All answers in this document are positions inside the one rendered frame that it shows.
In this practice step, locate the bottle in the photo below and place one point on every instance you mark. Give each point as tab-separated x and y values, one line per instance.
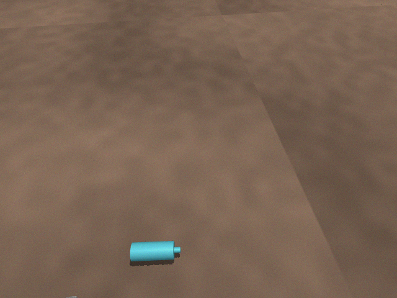
152	251

